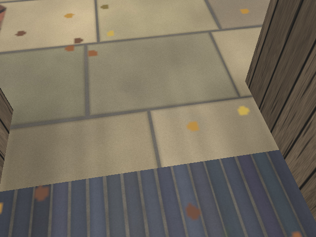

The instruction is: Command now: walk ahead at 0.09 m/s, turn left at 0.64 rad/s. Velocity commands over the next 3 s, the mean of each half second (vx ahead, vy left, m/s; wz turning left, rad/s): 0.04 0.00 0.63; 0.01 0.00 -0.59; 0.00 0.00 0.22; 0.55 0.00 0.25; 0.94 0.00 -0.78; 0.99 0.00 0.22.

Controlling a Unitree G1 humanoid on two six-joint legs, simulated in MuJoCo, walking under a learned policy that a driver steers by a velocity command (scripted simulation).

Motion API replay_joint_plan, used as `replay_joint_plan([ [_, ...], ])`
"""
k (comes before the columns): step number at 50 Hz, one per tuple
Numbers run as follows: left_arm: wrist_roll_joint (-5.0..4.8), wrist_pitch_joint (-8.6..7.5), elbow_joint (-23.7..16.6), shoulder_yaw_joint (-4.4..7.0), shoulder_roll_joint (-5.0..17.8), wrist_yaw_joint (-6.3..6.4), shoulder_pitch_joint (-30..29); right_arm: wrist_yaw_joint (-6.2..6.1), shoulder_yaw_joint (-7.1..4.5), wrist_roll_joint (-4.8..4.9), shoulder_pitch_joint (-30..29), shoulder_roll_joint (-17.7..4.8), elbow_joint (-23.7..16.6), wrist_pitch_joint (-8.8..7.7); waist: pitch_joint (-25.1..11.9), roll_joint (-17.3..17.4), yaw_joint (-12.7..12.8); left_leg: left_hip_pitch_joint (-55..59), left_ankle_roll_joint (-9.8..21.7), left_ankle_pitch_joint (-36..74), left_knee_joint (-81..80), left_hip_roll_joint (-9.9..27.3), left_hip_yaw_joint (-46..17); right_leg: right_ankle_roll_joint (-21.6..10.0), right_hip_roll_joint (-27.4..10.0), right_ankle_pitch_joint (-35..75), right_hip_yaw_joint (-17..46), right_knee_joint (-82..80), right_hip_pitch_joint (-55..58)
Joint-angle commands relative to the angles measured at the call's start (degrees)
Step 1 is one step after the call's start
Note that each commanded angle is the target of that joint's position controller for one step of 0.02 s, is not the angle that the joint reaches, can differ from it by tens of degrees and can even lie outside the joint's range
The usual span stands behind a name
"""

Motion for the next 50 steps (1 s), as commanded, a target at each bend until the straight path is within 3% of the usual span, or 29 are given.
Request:
replay_joint_plan([
  [1, -0.77, 1.08, -2.98, 2.5, 8.82, 1.03, -0.84, 2.01, -1.96, -0.1, -2.95, -5.63, -6.54, -0.47, -4.48, -7.06, 1.99, -0.17, 1.81, -3.97, -2.88, -0.16, 1.99, -7.17, -20.09, 34.73, 4.46, 0.62, 6.5],
  [3, -1.54, 1.63, -3.33, 2.87, 9.16, 1.13, -1.37, 3.11, -2.24, -0.13, -1.11, -5.56, -7.1, -0.18, -4.6, -7.47, 1.17, 2.36, 4.25, -7.38, -6.5, -1.75, 4.14, -5.54, -20.93, 39.32, 3.37, 5.49, 6.74],
  [5, -2.02, 1.43, -3.8, 2.98, 8.37, 1.3, -1.76, 2.41, -3.86, -0.38, 7.61, -7.33, -5.28, -0.59, -8.27, -4.53, -3.24, 15.24, 8.2, 1.28, -16.09, -5.94, 5.43, -0.95, -16.75, 42.24, -0.68, 19.8, 2.22],
  [6, -0.94, 0.79, -5.06, 2.89, 8.03, 1.01, -1.22, 0.99, -5.96, -0.98, 12.16, -13.44, -5.22, -0.76, -10.23, 5.34, -5.03, 26.7, 12.92, 29.87, -19.46, -0.23, -7.69, 3.88, -10.59, 25.19, -1.89, 34.84, -9.49],
  [7, 1.57, 0.06, -7.56, 1.56, 3.36, -0.21, 0.18, 0.28, -6.9, -2.77, 12.12, -19.3, -6.36, -0.85, -15.86, 18.97, -0.74, 41.22, 25.42, 49.3, -19.49, 12.79, -31.51, 8.09, 2.38, -22.91, 1.87, 52.64, -30.0],
  [8, 0.63, -0.72, -6.7, 1.77, 6.36, -1.28, -0.48, 0.49, -5.94, -3.44, 10.18, -15.1, -8.64, -0.95, -24.57, 10.05, -3.25, 43.72, 26.77, 39.0, -21.62, 13.79, -35.01, 6.97, 0.58, -23.67, 15.53, 58.26, -30.73],
  [9, -1.1, -0.91, -6.84, 2.35, 7.93, -1.66, -1.95, 0.46, -5.77, -2.56, 5.18, -13.79, -9.9, -0.83, -19.96, 4.46, -1.93, 39.32, 24.12, 29.91, -22.51, 11.59, -29.52, 6.13, -1.48, -19.24, 15.92, 57.68, -32.21],
  [10, -0.98, -0.79, -6.39, 2.52, 7.56, -1.32, -2.9, 0.12, -5.51, -0.76, 1.5, -12.02, -10.55, -0.1, -14.64, -1.52, -0.41, 33.7, 20.95, 21.24, -23.64, 8.17, -25.15, 6.36, -3.13, -15.23, 15.07, 53.84, -33.05],
  [11, -0.62, -0.43, -6.51, 2.73, 7.71, -0.8, -3.79, -0.44, -5.04, 0.35, -0.98, -10.66, -11.44, 0.79, -11.4, -1.99, 0.42, 28.99, 19.19, 15.54, -24.73, 6.4, -23.11, 6.85, -4.11, -12.22, 14.74, 49.44, -32.72],
  [12, -0.71, -0.13, -6.64, 2.83, 7.4, -0.71, -3.88, -1.06, -4.85, 0.31, -2.27, -10.01, -12.1, 1.44, -10.53, 0.14, 1.45, 25.28, 17.97, 12.45, -25.51, 3.84, -21.7, 7.39, -4.08, -10.13, 14.52, 45.65, -29.59],
  [15, -1.21, -0.19, -5.56, 2.56, 5.51, -0.5, -2.84, -2.27, -5.46, -0.82, -1.96, -10.8, -12.81, 2.52, -11.27, 3.37, 1.06, 24.91, 16.73, 12.33, -25.19, 1.09, -21.4, 9.44, -1.49, -6.93, 14.23, 35.97, -27.18],
  [18, -0.97, 0.16, -4.44, 2.84, 6.36, 0.06, -0.84, -3.3, -5.3, -1.32, -0.73, -10.9, -12.36, 3.18, -13.51, 5.31, 0.59, 25.08, 16.56, 12.0, -24.0, 2.46, -21.69, 11.49, -2.17, -5.97, 14.5, 34.21, -25.27],
  [24, -0.76, -0.27, -3.08, 1.83, 4.3, -0.56, 1.48, -2.48, -1.46, -4.2, -3.98, -3.95, -10.69, 3.22, -11.22, 6.06, -1.37, 17.94, 15.87, 0.18, -24.37, 2.72, -16.58, 10.87, -8.15, -4.01, 10.9, 26.6, -14.94],
  [25, -0.92, -0.67, -2.95, 1.73, 4.27, -0.94, 1.64, -2.06, -1.28, -4.34, -4.18, -4.17, -9.87, 2.97, -9.79, 6.12, -1.79, 16.93, 15.97, -2.23, -24.62, 3.08, -16.3, 10.28, -8.04, -3.65, 10.13, 23.89, -12.78],
  [29, -1.24, -1.81, -4.33, 3.03, 9.46, -2.04, 3.05, -1.98, -2.92, -2.39, -4.48, -9.47, -8.14, 2.85, -5.04, 3.42, -0.6, 20.44, 12.96, 1.6, -19.04, 1.29, -14.78, 6.17, -6.48, 6.85, 9.42, 7.56, -11.42],
  [30, -0.85, -1.98, -5.0, 3.82, 13.01, -1.99, 3.75, -2.5, -3.0, -2.86, -3.52, -8.86, -8.67, 2.56, -5.69, -3.02, -2.13, 20.0, 9.96, -1.78, -12.5, -2.72, -10.95, 3.54, -11.09, 21.81, 17.38, 6.9, -10.66],
  [31, -2.25, -1.76, -4.88, 4.77, 15.53, -1.75, 4.44, -2.88, -2.92, -3.38, -4.1, -7.16, -10.01, 2.19, -5.1, -12.14, -3.53, 16.58, 6.13, -8.89, -4.85, -10.25, -2.44, -2.49, -16.11, 27.28, 26.28, 4.13, -10.51],
  [32, -1.71, -1.37, -4.95, 5.17, 15.5, -1.57, 6.29, -2.98, -2.8, -3.16, -8.87, -6.33, -11.29, 1.94, -3.38, -16.9, -0.14, 9.92, 3.96, -16.2, 0.09, -13.55, -0.21, -8.86, -21.02, 25.07, 36.98, -0.09, -8.64],
  [33, -0.71, -1.43, -4.46, 5.06, 14.14, -1.21, 10.48, -3.03, -3.1, -2.34, -12.47, -6.49, -12.3, 1.81, -4.35, -17.78, 3.39, 3.86, 3.35, -28.68, 10.18, -13.83, -3.07, -12.04, -23.66, 25.57, 42.25, -2.38, -4.12],
  [34, -0.6, -1.63, -4.55, 5.14, 13.71, -0.73, 10.82, -2.82, -3.35, -1.75, -12.55, -5.7, -12.07, 1.92, -5.77, -14.61, 3.18, 1.33, 2.93, -30.81, 17.55, -12.99, -5.51, -11.55, -22.63, 25.73, 41.02, -1.39, -1.25],
  [37, -3.19, -0.26, -6.77, 5.58, 12.04, 0.81, 5.82, -2.23, -3.13, -1.65, -12.51, -3.27, -11.32, 1.96, -7.58, -9.25, 1.07, 0.43, 1.65, -22.93, 12.06, -10.72, -6.17, -5.38, -16.23, 23.75, 33.36, 1.85, 1.42],
  [40, -2.93, 2.26, -7.94, 6.32, 11.62, 1.69, 6.04, -1.2, -2.59, -0.87, -13.22, -0.7, -11.03, 0.88, -9.9, -11.39, 1.55, 6.12, 0.69, -18.91, -0.4, -12.4, -4.24, -3.92, -13.02, 22.5, 33.47, 2.98, 1.45],
  [43, -3.06, 2.93, -9.54, 6.99, 12.12, 1.31, 4.99, -0.35, -3.33, -0.22, -9.68, -2.51, -9.23, 0.24, -10.98, -14.27, 1.0, 14.39, 0.95, -15.82, -11.78, -13.04, -4.45, -3.76, -12.44, 20.26, 37.47, 2.57, -1.52],
  [45, -4.16, 2.86, -10.7, 6.95, 11.8, 0.97, 2.36, -0.31, -4.29, -0.23, -5.29, -4.02, -7.32, -0.03, -10.48, -14.25, -1.49, 21.79, 1.86, -7.7, -24.48, -12.19, -3.64, -1.97, -10.31, 13.49, 38.53, 3.77, -5.15],
  [46, -4.18, 2.82, -10.93, 6.5, 10.2, 0.94, 3.25, -0.59, -5.07, -0.37, -3.7, -5.84, -6.41, 0.07, -10.92, -12.16, -1.2, 28.88, 3.37, -3.68, -28.42, -7.79, -5.6, 0.35, -7.65, 4.13, 36.83, 6.4, -10.64],
  [47, -3.48, 3.19, -9.78, 5.56, 6.43, 0.72, 8.65, -1.0, -5.35, -1.35, -4.77, -8.54, -7.29, 0.69, -12.46, 0.07, 1.71, 35.26, 7.88, -2.62, -29.91, 4.24, -16.5, 3.34, -1.6, -14.13, 29.15, 18.39, -17.95],
  [48, -3.56, 2.65, -11.44, 6.57, 8.65, 1.08, 9.12, -0.49, -5.71, -4.32, -8.24, -11.33, -8.15, 0.58, -8.58, 13.1, 3.26, 29.47, 15.3, 2.14, -31.68, 14.9, -30.9, 5.94, 2.85, -22.13, 23.28, 29.19, -28.17],
  [49, -2.59, 2.36, -10.5, 7.76, 13.72, 1.05, 9.06, -0.54, -5.11, -5.04, -11.13, -8.78, -9.18, -0.24, -6.1, 8.72, 3.88, 26.26, 17.68, 4.97, -31.47, 16.47, -28.77, 7.76, -2.32, -19.16, 21.96, 38.8, -28.23],
  [50, -2.51, 2.68, -9.03, 8.33, 15.25, 1.07, 9.29, -0.87, -4.21, -4.35, -13.21, -5.77, -9.28, -0.55, -5.2, 4.1, 4.21, 24.37, 16.45, 4.89, -29.83, 12.54, -22.05, 8.44, -2.75, -15.27, 20.63, 42.86, -27.25],
])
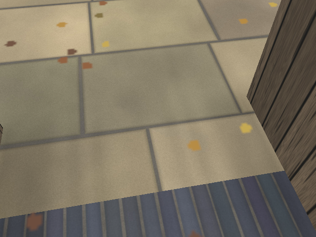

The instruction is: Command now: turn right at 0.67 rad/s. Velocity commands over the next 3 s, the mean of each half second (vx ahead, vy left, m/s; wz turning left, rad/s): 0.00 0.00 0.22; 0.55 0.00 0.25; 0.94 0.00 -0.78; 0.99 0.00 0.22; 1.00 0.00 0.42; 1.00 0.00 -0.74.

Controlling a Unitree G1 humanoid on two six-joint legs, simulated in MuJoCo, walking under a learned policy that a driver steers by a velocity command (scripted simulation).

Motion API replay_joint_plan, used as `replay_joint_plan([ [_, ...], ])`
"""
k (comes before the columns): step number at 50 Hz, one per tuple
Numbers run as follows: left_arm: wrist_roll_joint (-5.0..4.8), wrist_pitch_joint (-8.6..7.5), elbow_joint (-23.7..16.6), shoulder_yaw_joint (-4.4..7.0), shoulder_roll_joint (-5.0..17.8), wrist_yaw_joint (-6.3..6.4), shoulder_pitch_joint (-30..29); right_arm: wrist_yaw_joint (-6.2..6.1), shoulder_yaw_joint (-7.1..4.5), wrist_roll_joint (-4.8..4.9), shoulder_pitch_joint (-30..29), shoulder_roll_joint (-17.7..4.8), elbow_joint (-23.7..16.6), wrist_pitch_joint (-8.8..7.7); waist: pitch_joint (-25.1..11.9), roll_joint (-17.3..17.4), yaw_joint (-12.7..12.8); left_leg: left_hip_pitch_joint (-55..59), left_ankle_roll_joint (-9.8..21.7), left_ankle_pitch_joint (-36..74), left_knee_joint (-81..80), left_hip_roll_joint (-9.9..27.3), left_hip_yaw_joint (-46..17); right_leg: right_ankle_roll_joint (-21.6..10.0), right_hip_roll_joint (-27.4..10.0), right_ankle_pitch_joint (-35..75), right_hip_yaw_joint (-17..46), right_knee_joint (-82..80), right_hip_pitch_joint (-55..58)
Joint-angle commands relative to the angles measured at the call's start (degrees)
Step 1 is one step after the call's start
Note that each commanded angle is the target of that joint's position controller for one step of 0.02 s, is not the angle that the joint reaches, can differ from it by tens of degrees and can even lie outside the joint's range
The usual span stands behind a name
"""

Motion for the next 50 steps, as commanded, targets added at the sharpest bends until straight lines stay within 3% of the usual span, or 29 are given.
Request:
replay_joint_plan([
  [1, 0.95, 0.13, -0.55, 2.88, 9.2, 0.49, 5.53, -0.66, -1.14, -0.55, -6.49, -5.45, -5.8, -1.81, -2.83, 6.0, 2.32, 4.88, 7.81, 10.43, -9.0, 19.04, -15.44, 1.93, -4.01, -0.37, -2.1, 18.44, -7.74],
  [3, 1.37, 0.34, -0.86, 1.47, 5.62, 0.47, 3.88, -1.21, -0.45, 0.88, -3.71, -5.06, -4.12, -1.84, -1.83, 6.8, 0.44, 4.96, 9.29, 18.4, -8.12, 17.14, -12.0, 3.3, -3.42, 2.14, -3.71, 22.91, -8.33],
  [6, 2.29, -0.69, -1.67, -1.49, -0.6, 0.46, 0.77, -0.69, 1.43, 0.9, -0.98, -2.05, -1.44, -1.97, -4.09, 7.53, 0.04, 8.24, 10.69, 24.3, -6.95, 14.81, -9.81, 5.13, -5.99, 3.04, -4.94, 7.33, -2.19],
  [7, 2.92, -0.94, -1.82, -2.28, -2.0, 0.27, -0.36, -0.31, 1.4, 1.42, -1.73, -2.87, -1.2, -1.82, -4.23, 9.31, -0.19, 7.79, 9.77, 24.36, -6.63, 13.36, -8.79, 5.68, -7.4, 2.4, -8.18, -0.44, 2.12],
  [8, 2.81, -1.2, -2.34, -2.31, -1.61, 0.18, -2.37, -0.01, 0.33, 2.04, -0.51, -6.37, -0.87, -1.37, -2.94, 11.43, -1.58, 6.53, 9.64, 24.09, -6.08, 12.51, -9.23, 5.95, -6.04, -0.17, -10.91, -5.5, 4.97],
  [10, 1.67, -1.3, -2.35, -1.02, 2.93, 0.28, -3.55, 0.62, -1.48, 2.61, 2.92, -12.19, -0.13, -1.17, -1.81, 13.5, -3.18, 7.52, 10.33, 25.39, -4.85, 12.99, -13.37, 5.15, -3.08, 1.68, -12.69, -11.17, 6.11],
  [13, 1.0, -1.56, -1.02, -0.57, 4.05, 0.41, 0.95, 0.57, -1.46, 4.62, 1.14, -12.12, -0.18, -1.05, -3.71, 13.13, 0.23, 7.71, 8.8, 26.93, -3.23, 13.38, -19.6, 1.42, -2.89, 12.62, -10.85, -26.54, 13.82],
  [14, 1.1, -1.66, -0.45, 0.01, 6.01, 0.62, 2.95, 0.26, -1.0, 4.73, 1.01, -10.59, -0.29, -1.2, -5.7, 11.46, 0.71, 3.18, 6.14, 22.95, -1.51, 12.15, -19.04, -0.32, -6.37, 19.3, -9.35, -27.72, 21.3],
  [15, 1.83, -1.53, -0.2, 0.92, 8.94, 1.29, 7.12, 0.3, -0.44, 4.45, 0.49, -8.09, -0.95, -1.41, -9.07, 5.89, 1.6, -4.88, 2.7, 12.9, 5.29, 9.12, -14.86, -3.83, -14.69, 33.19, -5.25, -25.1, 30.87],
  [16, 2.83, -0.76, 1.04, 2.02, 12.78, 1.19, 6.03, 0.38, 0.3, 4.52, 1.5, -4.76, -2.54, -1.77, -8.09, -12.7, -0.62, -16.74, -1.6, -9.74, 13.02, 0.73, -3.62, -11.85, -24.43, 46.54, 3.85, -24.26, 32.07],
  [17, 4.04, -1.02, -1.23, 0.6, 6.96, 0.71, 2.78, 0.43, -0.76, 3.7, 2.78, -8.38, -1.09, -1.16, -8.45, -10.47, 0.8, -19.94, -4.51, -24.32, 27.53, 1.8, -1.4, -17.46, -29.62, 52.24, 6.05, -25.23, 30.96],
  [18, 4.51, -1.59, -2.47, -0.61, 3.71, 0.41, -0.21, 0.24, -2.1, 3.95, 4.49, -10.43, 0.09, -0.17, -7.25, -7.27, -0.39, -20.24, -5.51, -23.25, 36.05, 3.36, -1.9, -16.6, -28.13, 51.6, 2.24, -25.35, 27.97],
  [20, 2.74, -2.71, -3.0, -1.16, 1.76, 0.23, -5.49, -0.49, -2.18, 3.35, 6.14, -8.6, 0.89, 2.32, -4.16, -6.08, -2.7, -21.82, -7.5, -16.21, 40.53, 5.16, -1.06, -12.9, -22.99, 46.3, -5.94, -25.43, 24.77],
  [22, 2.7, -3.06, -2.35, -0.99, 2.51, 0.46, -4.85, -0.29, -1.53, 3.13, 3.98, -6.68, -0.87, 3.32, -2.33, -6.97, -1.84, -22.62, -8.99, -11.18, 39.85, 6.3, 0.97, -13.11, -21.59, 44.4, -9.96, -26.79, 22.89],
  [26, 3.08, -2.72, -1.75, -0.24, 4.64, 0.74, -2.66, 1.22, -0.64, 3.27, -0.4, -5.31, -5.05, 3.49, -3.02, -6.82, 0.69, -20.98, -8.75, -7.58, 29.62, 8.52, 3.28, -13.99, -23.54, 40.27, -13.69, -27.43, 25.11],
  [28, 2.18, -3.49, -1.23, 0.67, 7.23, -0.21, 0.49, 2.34, -0.31, 3.42, -2.2, -5.57, -6.85, 3.48, -4.56, -5.92, 2.59, -18.71, -6.91, -7.4, 26.48, 10.12, 4.37, -13.91, -26.1, 17.76, -12.55, -32.26, 24.84],
  [31, 1.04, -5.52, -1.14, 1.4, 9.35, -1.6, 0.53, 3.36, -0.54, 3.69, -3.97, -6.99, -8.49, 3.1, -0.57, -6.31, 2.37, -19.57, -3.27, -9.61, 22.81, 10.71, 5.46, -12.1, -27.7, -3.28, -11.11, -37.38, 24.12],
  [33, 0.62, -6.32, -0.34, 1.7, 9.73, -2.51, 1.89, 3.37, -0.22, 3.56, -4.86, -6.33, -8.76, 2.49, 1.48, -4.23, 2.38, -18.64, -1.12, -12.46, 19.59, 10.73, 6.07, -11.27, -28.1, -4.49, -12.35, -37.93, 24.63],
  [35, 0.43, -6.66, 0.65, 1.52, 9.84, -3.55, 1.79, 3.05, 0.14, 3.46, -0.75, -5.24, -6.88, 1.37, 2.24, -2.62, -0.32, -8.72, 0.94, -14.43, 12.15, 8.31, 8.66, -10.38, -25.23, -4.17, -16.5, -34.55, 19.17],
  [36, 0.2, -6.64, 1.05, 0.87, 8.49, -3.84, 0.8, 2.82, 0.18, 3.41, 5.45, -4.55, -3.68, 0.68, 1.59, -0.61, -3.72, 1.99, 1.74, -9.43, 6.81, 5.39, 11.79, -10.11, -23.5, -3.77, -19.31, -30.44, 12.6],
  [37, 0.88, -7.24, 1.38, -0.33, 6.11, -4.0, 0.59, 2.12, -1.19, 3.27, 14.96, -7.08, 0.2, 0.18, -0.14, 2.19, -8.5, 17.12, 2.91, -8.22, 4.99, 2.21, 12.36, -9.14, -20.8, 3.62, -22.8, -20.29, 3.27],
  [38, 6.77, -6.82, 0.34, -2.93, -1.02, -4.22, -1.41, 2.2, -1.59, -4.12, 28.46, -10.59, 4.34, 0.21, -4.12, 18.48, -15.25, 30.78, 2.8, -20.97, -6.9, 11.62, -4.64, -6.61, -12.29, -3.88, -30.79, 6.43, -9.6],
  [39, 7.28, -7.17, -3.99, -3.35, -2.87, -4.23, -4.87, 1.42, -3.16, -3.05, 28.26, -19.79, 2.4, -0.64, -2.99, 29.84, -13.56, 31.36, 8.17, -27.13, -16.87, 26.14, -33.03, -4.98, -4.59, -12.16, -20.15, 21.05, -28.11],
  [40, 5.81, -6.99, -3.41, -2.72, 1.05, -4.51, -8.73, 0.85, -2.69, -3.04, 24.0, -15.61, 0.73, -1.17, -0.54, 12.0, -13.86, 28.96, 10.04, -27.5, -15.56, 28.47, -30.09, -6.37, -6.97, -3.71, -8.51, 27.64, -32.85],
  [41, 3.35, -7.4, -2.24, -2.33, 2.17, -5.22, -7.22, 0.57, -1.51, -2.83, 20.64, -12.4, 0.59, -1.62, 0.6, 7.68, -11.37, 25.66, 8.14, -22.6, -13.46, 26.46, -21.84, -7.07, -7.54, 2.89, -5.58, 26.75, -31.23],
  [42, 2.94, -7.5, 0.24, -2.01, 3.48, -5.82, -2.11, 0.62, -0.61, -2.29, 16.21, -9.91, 0.68, -2.11, 1.3, 6.54, -6.9, 22.0, 5.51, -17.75, -14.36, 23.0, -14.25, -6.48, -9.08, 7.63, -6.05, 22.91, -26.71],
  [43, 3.84, -6.83, 1.77, -1.74, 4.05, -6.27, 0.24, 0.29, 0.08, -1.65, 12.78, -8.59, 0.5, -2.7, 1.65, 7.43, -4.37, 19.64, 3.8, -13.05, -16.02, 21.21, -9.14, -5.45, -9.84, 10.93, -7.21, 20.44, -23.23],
  [45, 4.75, -5.09, 2.56, -2.25, 2.35, -6.83, 1.29, 0.16, 1.1, -0.9, 13.31, -6.57, 2.27, -4.17, 3.63, 7.06, -3.54, 16.21, 2.82, -5.76, -19.24, 20.23, -2.17, -4.67, -9.7, 16.14, -9.54, 22.23, -21.49],
  [50, 3.57, -4.42, 0.71, -3.25, -0.45, -7.63, -3.0, 0.48, 1.9, -0.27, 15.18, -4.34, 7.06, -6.0, 8.54, 6.04, -2.0, 13.98, -0.01, 13.68, -21.88, 16.7, 12.78, -5.57, -8.48, 23.64, -15.87, 14.92, -23.33],
])
Over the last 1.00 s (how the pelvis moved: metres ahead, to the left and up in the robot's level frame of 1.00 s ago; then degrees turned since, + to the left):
0.12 0.04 0.00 -3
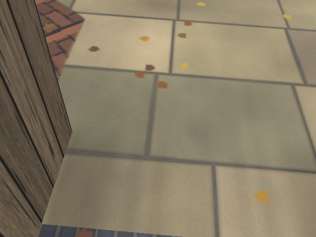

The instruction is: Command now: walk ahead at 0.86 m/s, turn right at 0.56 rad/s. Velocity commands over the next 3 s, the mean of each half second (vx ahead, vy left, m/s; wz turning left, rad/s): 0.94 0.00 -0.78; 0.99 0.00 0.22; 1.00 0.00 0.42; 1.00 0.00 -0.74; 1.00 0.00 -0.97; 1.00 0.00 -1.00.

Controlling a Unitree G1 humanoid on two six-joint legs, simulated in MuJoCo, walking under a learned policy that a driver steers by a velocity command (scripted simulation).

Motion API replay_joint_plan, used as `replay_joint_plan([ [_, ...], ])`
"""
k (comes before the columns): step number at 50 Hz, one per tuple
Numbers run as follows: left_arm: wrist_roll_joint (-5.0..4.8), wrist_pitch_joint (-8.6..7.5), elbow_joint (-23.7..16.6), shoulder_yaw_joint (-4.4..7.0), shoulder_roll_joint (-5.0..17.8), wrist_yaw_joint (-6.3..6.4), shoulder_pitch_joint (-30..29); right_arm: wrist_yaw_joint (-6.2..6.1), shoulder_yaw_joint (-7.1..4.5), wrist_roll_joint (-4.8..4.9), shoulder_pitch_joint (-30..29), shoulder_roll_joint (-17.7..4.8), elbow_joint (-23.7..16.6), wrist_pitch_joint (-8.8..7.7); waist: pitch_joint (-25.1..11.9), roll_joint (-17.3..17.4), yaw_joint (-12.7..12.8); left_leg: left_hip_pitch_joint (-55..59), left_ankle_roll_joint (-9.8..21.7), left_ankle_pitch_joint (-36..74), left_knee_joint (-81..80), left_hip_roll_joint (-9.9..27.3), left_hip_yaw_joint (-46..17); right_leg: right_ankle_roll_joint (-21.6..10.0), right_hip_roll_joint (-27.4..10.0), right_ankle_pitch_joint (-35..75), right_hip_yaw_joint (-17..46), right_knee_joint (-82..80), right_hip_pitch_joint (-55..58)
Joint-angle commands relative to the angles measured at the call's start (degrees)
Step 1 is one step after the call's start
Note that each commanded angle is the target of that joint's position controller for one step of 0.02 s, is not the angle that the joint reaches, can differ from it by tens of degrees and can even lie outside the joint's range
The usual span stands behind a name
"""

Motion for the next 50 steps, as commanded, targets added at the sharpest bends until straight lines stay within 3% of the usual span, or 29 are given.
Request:
replay_joint_plan([
  [1, -0.23, -0.68, -6.66, 0.03, 2.53, -0.58, -9.3, -0.3, -0.81, 0.45, -2.24, -5.27, -1.27, -1.99, 9.59, 6.48, 0.61, -6.18, 0.11, 26.37, -10.02, 13.75, 0.65, -1.08, -1.0, 4.67, -4.2, -4.62, -5.8],
  [2, 0.6, -0.5, -7.97, -0.38, 2.1, -0.63, -12.12, -0.61, -0.9, 0.69, 0.46, -6.37, -0.12, -2.2, 10.47, 4.0, -0.22, -4.79, 0.16, 29.61, -10.7, 14.31, 1.73, -1.7, -0.76, 4.32, -6.88, -6.71, -6.08],
  [5, -0.24, 0.02, -9.78, -1.34, 0.67, -1.04, -13.91, -1.68, -0.53, 1.34, 1.79, -7.45, 1.9, -2.1, 9.95, 6.15, 1.84, -1.76, -2.65, 59.23, -5.62, 13.73, 6.53, -5.15, 2.79, 3.9, -12.03, -15.9, 1.49],
  [7, -1.01, 0.45, -7.91, -0.78, 2.93, -0.38, -8.48, -2.67, -0.92, 1.23, 0.48, -9.82, 0.91, -1.28, 2.92, 11.63, 5.03, 1.81, -2.5, 85.6, 2.98, 14.93, 6.73, -7.84, 7.07, 0.13, -15.13, -15.59, 11.47],
  [9, -1.11, 1.1, -3.58, 1.17, 7.2, 0.81, 5.65, -3.43, -2.09, 0.6, -5.22, -14.08, -1.04, 0.29, -3.71, 13.47, 13.51, -0.58, -0.94, 95.5, 21.94, 17.32, 4.93, -10.25, 9.64, -10.02, -12.57, -13.64, 26.25],
  [10, -1.57, 1.25, 0.19, 2.58, 9.64, 1.71, 16.46, -3.25, -2.71, 0.9, -8.68, -16.1, -2.62, 1.09, -7.47, 11.06, 18.24, -7.73, 0.52, 91.17, 37.99, 16.71, 3.03, -11.74, 10.39, -15.1, -10.97, -15.07, 39.24],
  [11, -1.01, 0.88, 2.3, 4.13, 11.64, 2.74, 21.43, -2.16, -2.69, 1.83, -12.46, -13.97, -3.66, 1.0, -7.27, 3.81, 21.1, -20.16, 0.72, 52.95, 63.39, 9.39, 1.87, -15.67, 7.43, -11.68, -2.33, -27.23, 50.42],
  [12, -1.81, 1.08, 3.09, 4.65, 14.21, 3.64, 15.42, -0.79, 0.5, 0.38, -16.32, -2.02, -6.81, -0.51, -0.36, -7.68, 13.39, -40.1, 0.54, -3.31, 81.37, -1.76, -2.39, -16.84, 0.46, -3.44, 14.74, -29.27, 50.79],
  [13, -0.86, 0.75, 0.63, 5.04, 18.55, 3.59, 11.84, -0.37, 1.11, 1.26, -10.66, -2.04, -13.38, -2.01, -9.04, -7.2, 6.1, -54.45, -0.84, -5.04, 84.78, -2.63, -16.48, -26.98, -8.78, -9.99, 43.43, -40.38, 61.98],
  [14, -0.85, 0.14, 1.19, 4.82, 15.1, 3.89, 13.02, -0.44, 1.18, 0.45, -12.33, -5.63, -13.52, -3.55, -6.51, 1.25, 6.82, -56.53, -0.27, -2.31, 79.44, 0.68, -20.03, -25.64, -12.13, -19.44, 51.12, -49.66, 58.29],
  [15, -0.46, -0.35, 2.53, 3.72, 10.8, 4.21, 12.85, -0.37, 1.01, 0.1, -14.8, -7.2, -13.05, -3.83, 1.53, 7.86, 4.81, -56.15, -0.55, -1.42, 73.58, 2.6, -19.7, -23.04, -11.36, -19.14, 47.33, -52.18, 49.64],
  [16, 0.22, -1.18, 2.64, 3.1, 9.03, 4.41, 10.52, -0.49, 1.04, -0.92, -15.97, -7.11, -12.15, -3.15, 4.95, 10.78, 2.75, -53.59, -0.98, -2.12, 69.54, 4.55, -19.03, -20.71, -9.0, -14.76, 41.04, -52.02, 42.33],
  [17, 0.47, -2.33, 1.29, 2.51, 8.12, 4.58, 7.62, -0.59, 1.14, -1.49, -13.56, -7.32, -10.78, -2.1, 4.77, 10.61, 0.06, -49.31, -1.67, -1.01, 64.6, 6.47, -18.86, -19.24, -6.46, -9.53, 34.41, -51.09, 36.8],
  [18, -0.36, -3.17, 1.92, 1.9, 7.6, 4.46, 7.42, -0.52, 1.29, -1.88, -13.85, -6.78, -10.94, -0.75, 5.22, 9.48, -1.3, -46.81, -2.72, -1.61, 61.58, 7.15, -18.02, -18.36, -4.53, -7.92, 31.07, -52.08, 31.8],
  [20, -1.62, -4.89, 1.88, 1.99, 9.49, 3.84, 8.98, 0.12, 1.51, -1.73, -21.38, -6.61, -14.79, 0.5, 8.09, 7.09, -0.1, -44.58, -4.3, 1.09, 49.61, 8.7, -15.23, -17.41, -2.01, -0.36, 26.28, -54.61, 24.45],
  [23, -2.12, -4.89, 2.19, 2.28, 9.89, 3.73, 10.33, 1.65, 2.46, -1.05, -30.3, -3.2, -18.43, 0.97, 7.73, 2.77, 3.78, -35.47, -4.58, 18.67, 32.37, 5.93, -9.33, -12.98, 3.57, 14.72, 18.4, -54.77, 19.67],
  [27, -2.36, -5.2, 4.43, 1.91, 9.63, 3.89, 14.99, 0.94, 2.19, 0.5, -32.19, -3.1, -18.12, 0.94, 2.83, -0.36, 6.77, -29.11, -1.97, 26.3, 20.85, 1.76, -6.48, -9.69, 1.27, 34.62, 16.29, -50.91, 32.95],
  [29, -1.38, -5.6, 4.58, 2.67, 12.48, 4.14, 14.48, -0.1, 0.47, 0.7, -23.9, -7.24, -14.71, 0.34, -3.91, -3.42, 3.89, -21.55, -0.15, 25.23, 17.64, -0.84, -6.13, -7.86, -0.45, 47.96, 15.48, -40.72, 42.19],
  [31, 0.02, -5.46, 3.32, 3.25, 13.96, 4.14, 6.5, -1.62, -2.62, 0.97, 0.76, -12.87, -6.88, 0.19, -14.44, -3.48, -10.08, 0.21, 1.59, 17.82, 19.02, 0.06, -5.85, -5.84, 0.07, 49.84, 11.28, -13.07, 38.04],
  [32, 0.95, -5.96, 1.76, 1.68, 7.2, 4.53, 2.92, -2.33, -3.68, -0.31, 11.92, -16.33, -3.49, 0.35, -17.61, 5.26, -13.78, 11.54, 4.22, 2.13, 22.11, 9.07, -17.33, -4.7, 4.91, 14.29, 8.14, 14.27, 24.45],
  [33, -2.62, -6.56, -0.51, -0.29, 0.29, 3.73, 15.18, -1.36, -4.33, -1.29, 6.24, -19.99, -3.32, 0.44, -21.74, 24.86, -2.22, 19.35, 14.18, -3.73, 8.28, 23.82, -59.27, -1.82, 14.0, -21.32, 9.25, 29.5, 5.99],
  [34, -0.39, -6.42, -0.51, -0.5, 4.78, 3.92, 10.84, -0.07, -4.33, -0.02, -2.7, -15.29, -4.32, 0.61, -15.52, 14.91, -1.8, 13.88, 17.23, -21.11, 3.56, 20.65, -63.14, -3.85, 6.31, -15.82, 7.0, 29.08, -3.22],
  [36, 1.83, -6.54, -3.37, -0.59, 6.49, 3.26, -0.23, 1.08, -2.84, 1.11, -6.51, -7.98, -3.41, 0.24, -5.21, 2.51, -1.55, -3.24, 15.46, -14.96, 1.13, 16.06, -50.22, -3.0, 0.78, -11.04, 5.58, 19.37, -1.22],
  [37, 2.76, -6.25, -5.24, -0.88, 5.63, 3.01, -3.66, 1.04, -2.2, 0.76, -4.9, -6.65, -1.46, -0.05, -1.99, 1.43, -0.69, -9.29, 14.43, -9.06, 0.25, 13.21, -45.69, -2.15, -0.38, -12.02, 5.38, 15.42, 0.19],
  [38, 3.44, -5.63, -6.47, -1.45, 4.57, 2.51, -4.0, 0.73, -2.13, 0.6, -3.42, -6.64, 0.33, -0.3, 0.26, 4.21, 1.26, -14.04, 14.57, -7.94, -0.29, 11.01, -43.37, -0.99, -0.94, -13.26, 5.38, 12.08, 1.49],
  [41, 2.45, -4.41, -10.1, -2.93, 3.7, 2.64, -9.2, 0.48, -2.94, 1.37, -3.88, -8.94, 0.73, -0.75, 4.57, 5.53, 3.01, -24.69, 15.52, -1.91, -5.62, 8.15, -36.93, 2.95, -3.62, -13.2, 2.81, -4.24, 4.61],
  [44, 0.37, -4.37, -12.96, -4.25, 2.1, 1.76, -15.22, 0.6, -3.82, 2.38, -6.35, -10.88, -0.58, -1.53, 4.85, 6.27, 3.14, -37.84, 12.77, 12.34, -10.44, 4.78, -30.58, 4.78, -0.94, 4.58, -0.81, -22.41, 25.78],
  [48, 0.23, -4.08, -11.01, -2.33, 6.53, 2.82, -13.43, 0.89, -4.33, 3.34, -1.02, -12.66, 0.75, -1.36, 2.23, 4.57, 1.85, -22.84, 8.71, 27.92, -3.14, 6.6, -30.79, 4.54, 1.17, 5.13, -0.6, -31.71, 31.03],
  [50, 0.56, -4.96, -8.08, -0.74, 8.85, 4.29, -2.17, 0.8, -4.97, 2.62, -0.72, -15.15, 1.04, -0.57, -5.98, 2.01, 7.64, -20.03, 6.21, 41.5, 17.9, 3.16, -28.1, 3.23, 2.95, -3.22, -2.06, -33.57, 43.38],
])
Over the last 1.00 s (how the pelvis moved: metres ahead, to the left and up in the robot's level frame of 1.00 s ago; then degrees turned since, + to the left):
0.13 0.12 0.00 18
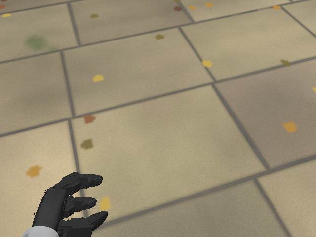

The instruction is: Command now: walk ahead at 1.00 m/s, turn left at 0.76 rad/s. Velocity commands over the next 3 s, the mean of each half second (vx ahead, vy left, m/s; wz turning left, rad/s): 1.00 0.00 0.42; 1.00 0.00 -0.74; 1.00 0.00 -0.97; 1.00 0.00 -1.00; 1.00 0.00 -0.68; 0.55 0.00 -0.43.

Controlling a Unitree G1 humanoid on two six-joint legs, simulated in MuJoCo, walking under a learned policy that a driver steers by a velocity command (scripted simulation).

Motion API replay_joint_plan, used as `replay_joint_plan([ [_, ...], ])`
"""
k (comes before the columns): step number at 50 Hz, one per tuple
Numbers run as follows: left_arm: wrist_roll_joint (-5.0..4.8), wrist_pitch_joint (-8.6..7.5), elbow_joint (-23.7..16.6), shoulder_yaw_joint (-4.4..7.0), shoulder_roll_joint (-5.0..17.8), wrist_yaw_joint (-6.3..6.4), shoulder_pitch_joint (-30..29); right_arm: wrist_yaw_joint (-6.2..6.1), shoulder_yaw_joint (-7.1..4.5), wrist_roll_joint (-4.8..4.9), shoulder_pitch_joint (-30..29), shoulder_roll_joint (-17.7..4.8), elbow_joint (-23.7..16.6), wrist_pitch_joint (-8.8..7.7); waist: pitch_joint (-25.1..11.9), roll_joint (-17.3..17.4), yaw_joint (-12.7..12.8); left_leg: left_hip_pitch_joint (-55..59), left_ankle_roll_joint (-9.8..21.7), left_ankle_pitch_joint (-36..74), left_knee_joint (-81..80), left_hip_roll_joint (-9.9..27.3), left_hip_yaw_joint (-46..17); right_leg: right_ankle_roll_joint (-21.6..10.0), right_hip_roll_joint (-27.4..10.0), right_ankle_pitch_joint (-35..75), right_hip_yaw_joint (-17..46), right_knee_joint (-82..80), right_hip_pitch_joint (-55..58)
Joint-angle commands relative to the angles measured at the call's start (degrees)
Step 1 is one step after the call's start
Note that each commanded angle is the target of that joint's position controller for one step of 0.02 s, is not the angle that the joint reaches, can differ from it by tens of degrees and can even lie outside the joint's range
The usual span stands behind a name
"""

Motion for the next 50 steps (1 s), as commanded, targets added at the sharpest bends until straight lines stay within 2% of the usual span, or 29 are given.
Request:
replay_joint_plan([
  [1, 0.99, -0.67, 4.05, 5.97, 13.74, 2.77, 26.65, 0.21, -2.69, -0.4, -8.63, -11.97, -6.31, -0.82, -11.46, -2.3, 19.02, -26.83, 3.43, 35.8, 30.98, 3.42, -1.81, -2.79, -4.56, -14.77, 3.12, -0.7, 44.06],
  [2, 2.78, -0.72, 4.6, 7.06, 17.52, 3.86, 33.54, -0.27, -0.44, 0.14, -7.52, -1.86, -8.4, -1.16, -18.07, -13.47, 18.41, -39.71, 3.14, -3.08, 49.44, -0.67, 2.47, -5.04, -21.52, -35.09, 24.83, -5.83, 55.59],
  [3, 1.98, -0.09, 4.32, 7.76, 19.18, 3.73, 29.76, -0.47, 0.18, 1.19, -4.46, -2.75, -11.05, -0.61, -20.0, -20.87, 14.18, -48.67, 3.52, -3.98, 59.48, -0.21, 6.02, -9.63, -27.23, -44.79, 49.22, -17.04, 52.98],
  [4, 1.4, 0.03, 3.83, 6.9, 12.91, 3.51, 24.04, -0.7, -0.21, -0.3, -9.78, -5.49, -9.98, 0.53, -9.6, -11.19, 13.24, -52.72, 3.74, 2.47, 61.79, 4.7, 7.0, -9.96, -23.78, -44.85, 40.73, -17.1, 45.22],
  [5, 0.8, -0.23, 4.15, 6.02, 8.75, 3.02, 21.91, -0.04, -0.25, -1.16, -13.85, -5.69, -10.19, 1.03, -3.85, -5.81, 13.15, -52.28, 3.34, 6.13, 59.41, 6.59, 7.84, -9.1, -20.58, -32.78, 28.97, -16.28, 38.78],
  [7, 0.63, -0.87, 6.68, 5.29, 6.22, 2.84, 22.84, 1.45, -0.23, -2.13, -16.89, -4.05, -10.73, 2.37, 0.97, -4.66, 11.09, -49.84, 2.24, 7.6, 56.46, 8.97, 7.87, -6.62, -15.4, -14.29, 14.03, -17.41, 31.44],
  [10, -1.19, -2.22, 10.91, 4.87, 4.09, 2.05, 26.69, 2.65, 0.76, -2.52, -22.55, -1.29, -14.77, 4.28, 2.27, -6.66, 9.41, -53.3, 1.74, 8.77, 55.42, 10.49, 9.7, -4.99, -14.25, 5.63, 2.66, -17.9, 31.39],
  [14, -0.63, -3.39, 12.87, 4.62, 5.13, 1.79, 25.18, 4.15, 2.81, -2.88, -30.95, -0.85, -19.76, 3.21, 6.31, -4.03, 6.95, -45.19, 2.4, 19.96, 35.11, 8.37, 10.94, -5.34, -9.75, 12.31, -8.38, -24.98, 22.37],
  [17, -1.71, -2.98, 15.85, 5.04, 10.11, 1.7, 29.45, 4.36, 3.49, -2.85, -35.03, -2.02, -20.12, 2.42, 8.28, -2.44, 7.05, -29.83, 4.05, 23.31, 21.63, 3.18, 18.6, -8.09, -10.8, 31.66, -9.65, -29.6, 21.01],
  [19, -1.84, -2.14, 17.42, 5.7, 14.53, 2.08, 30.7, 2.98, 2.48, -3.78, -28.27, -5.44, -17.62, 2.2, 2.37, -4.68, 2.5, -19.27, 5.3, 17.98, 19.77, -0.08, 19.57, -8.31, -11.92, 57.13, -9.38, -16.75, 27.5],
  [21, -1.63, -0.87, 17.59, 5.94, 16.37, 2.55, 28.85, 0.56, 0.12, -4.74, -7.73, -10.75, -11.2, 2.06, -8.24, -5.49, -8.13, 5.58, 6.64, 14.08, 14.81, 2.62, 13.63, -7.39, -9.63, 50.27, -8.42, 13.29, 19.61],
  [22, -0.8, -0.7, 16.1, 4.47, 8.49, 1.97, 32.29, -0.66, -1.24, -5.5, -3.87, -16.55, -9.91, 1.76, -15.26, 4.97, -4.13, 17.85, 5.93, 0.62, 15.46, 18.27, -2.72, -7.4, -2.44, -3.31, -6.81, 36.96, 7.28],
  [23, -4.01, -0.74, 13.92, 3.84, 4.89, 2.01, 39.0, -0.89, -1.87, -5.54, -5.4, -18.78, -11.96, 1.46, -26.29, 13.03, 1.02, 25.0, 9.08, -6.02, 6.18, 32.11, -30.31, -7.19, 2.98, -23.23, 1.25, 54.75, -5.55],
  [24, -3.53, -0.4, 13.07, 5.42, 10.74, 2.38, 29.46, -0.92, -1.57, -4.13, -8.54, -14.51, -11.5, 1.47, -17.12, 2.11, -0.57, 16.01, 7.2, -5.17, 1.44, 27.89, -24.35, -7.6, -0.12, -15.4, 2.63, 54.5, -10.4],
  [25, -3.48, -0.33, 12.51, 5.16, 8.84, 1.98, 27.33, -0.88, -0.62, -3.83, -12.62, -11.22, -10.57, 0.74, -6.61, 2.32, 2.48, 6.44, 7.08, 0.83, -0.22, 25.85, -15.5, -7.18, -2.05, -11.24, 1.31, 50.75, -11.56],
  [26, -3.02, 0.21, 13.63, 4.82, 7.01, 1.62, 27.39, -0.61, -0.26, -3.8, -15.09, -8.63, -9.9, 0.09, -1.49, 0.44, 4.94, -1.17, 6.26, 6.5, -2.6, 23.4, -8.99, -6.67, -4.13, -9.81, 1.11, 47.57, -9.55],
  [29, -1.61, 3.43, 14.95, 4.8, 3.44, 0.19, 28.97, -0.48, 0.73, -2.34, -15.96, -4.31, -8.01, -1.53, 2.77, 2.51, 9.61, -11.6, 4.38, 10.9, -7.83, 20.14, 3.72, -5.48, -6.64, -9.23, 0.64, 44.73, -5.37],
  [31, -1.43, 4.47, 12.81, 4.94, 2.35, -0.58, 23.39, -0.27, 0.86, -1.24, -15.64, -3.28, -6.53, -2.52, 6.1, 2.38, 10.18, -11.96, 2.54, 16.94, -10.8, 18.31, 11.91, -5.09, -7.52, -5.93, -0.66, 42.41, -10.43],
  [33, -1.51, 4.27, 9.52, 4.39, 1.05, -1.23, 16.88, -0.16, 1.24, -1.45, -15.68, -1.79, -5.58, -3.24, 8.59, 4.2, 10.54, -13.94, 1.46, 27.65, -11.83, 15.41, 20.15, -5.32, -7.06, 0.75, -3.49, 36.01, -11.47],
  [37, -1.63, 3.56, 6.2, 3.71, 1.66, -3.0, 9.14, -1.47, 0.9, -1.26, -15.14, -4.62, -4.76, -3.65, 9.34, 0.83, 10.71, -11.46, -0.08, 43.03, -14.1, 13.88, 28.89, -8.44, -3.21, 12.41, -10.87, 15.78, -3.8],
  [39, -1.56, 3.54, 6.73, 4.07, 3.29, -3.15, 10.9, -2.37, 0.33, -1.14, -13.77, -8.03, -4.79, -3.2, 6.16, 2.1, 12.37, -4.76, -1.27, 66.83, -8.04, 15.21, 29.91, -10.07, 1.58, 12.86, -14.43, 12.08, 2.11],
  [41, -1.96, 3.9, 9.53, 5.46, 7.19, -2.38, 22.13, -3.35, -0.93, -1.81, -15.85, -12.41, -6.19, -1.16, -1.26, 5.81, 18.85, -0.6, -1.88, 85.25, 7.67, 17.11, 29.17, -11.6, 5.8, 5.08, -15.06, 12.76, 13.47],
  [43, -1.81, 4.32, 15.44, 8.51, 12.62, -0.53, 42.63, -3.06, -1.6, -2.64, -20.41, -13.67, -8.0, 1.03, -9.67, 3.77, 27.95, -9.61, -0.45, 75.82, 39.9, 17.31, 26.58, -14.82, 7.56, -5.05, -9.68, 9.59, 36.12],
  [44, -3.5, 5.28, 15.13, 10.26, 14.71, 0.67, 38.81, -1.83, -0.93, -2.45, -22.66, -9.13, -8.09, 0.86, -3.91, -8.12, 25.63, -23.25, -2.02, 22.77, 65.13, 5.23, 25.38, -16.93, 4.59, -8.86, -1.09, 3.95, 39.26],
  [45, -0.96, 5.7, 12.58, 10.67, 21.2, 0.53, 31.11, -1.13, 1.46, -2.5, -14.27, -2.28, -14.57, -0.52, -7.96, -18.51, 11.69, -46.9, -5.29, -5.99, 81.84, -0.05, 17.42, -27.31, -7.38, -0.77, 28.65, 0.39, 50.16],
  [46, -1.06, 5.69, 10.17, 11.32, 21.34, 0.84, 30.15, -1.36, 2.21, -2.62, -17.06, -4.26, -16.93, -2.2, -14.94, -10.48, 14.83, -53.69, -4.21, -3.75, 81.59, 1.52, 7.35, -31.41, -12.91, -20.4, 45.63, -13.83, 53.56],
  [47, -0.91, 5.24, 10.95, 10.39, 16.47, 1.57, 29.69, -1.35, 2.07, -2.78, -20.83, -6.84, -16.67, -3.18, -4.93, -0.39, 13.62, -55.14, -3.72, 0.0, 74.33, 5.0, 6.36, -26.99, -12.74, -26.21, 45.14, -19.5, 43.73],
  [48, -1.19, 4.58, 12.11, 9.49, 13.48, 1.76, 28.3, -1.33, 2.11, -3.0, -22.75, -6.88, -16.98, -3.06, 0.11, 4.43, 10.47, -51.23, -3.87, 2.7, 66.54, 7.78, 6.3, -23.67, -10.39, -22.72, 39.4, -19.25, 34.26],
  [50, -1.78, 2.69, 11.54, 8.61, 12.01, 2.26, 25.24, -1.38, 2.86, -4.84, -22.0, -5.9, -16.29, -0.54, 3.78, 5.36, 6.61, -43.32, -5.49, 3.27, 59.18, 10.54, 6.83, -21.26, -4.77, -12.12, 28.53, -19.22, 20.43],
])
Over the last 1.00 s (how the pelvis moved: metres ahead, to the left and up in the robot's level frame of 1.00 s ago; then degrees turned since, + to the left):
0.90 -0.21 -0.01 -16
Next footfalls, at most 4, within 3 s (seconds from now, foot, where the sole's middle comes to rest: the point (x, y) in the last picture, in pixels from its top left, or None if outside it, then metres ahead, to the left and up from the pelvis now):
0.02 right None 0.19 -0.14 -0.77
0.42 left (113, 228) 0.56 0.15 -0.77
0.88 right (131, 138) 1.01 0.03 -0.77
1.32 left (123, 78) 1.48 0.04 -0.77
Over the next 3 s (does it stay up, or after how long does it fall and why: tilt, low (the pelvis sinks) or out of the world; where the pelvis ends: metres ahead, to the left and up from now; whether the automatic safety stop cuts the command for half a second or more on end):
stays up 1.82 -1.20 0.00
